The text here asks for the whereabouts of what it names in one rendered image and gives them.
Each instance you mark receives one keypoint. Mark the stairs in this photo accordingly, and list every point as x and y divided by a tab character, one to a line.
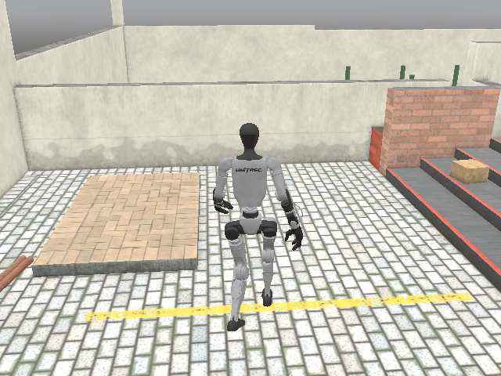
467	215

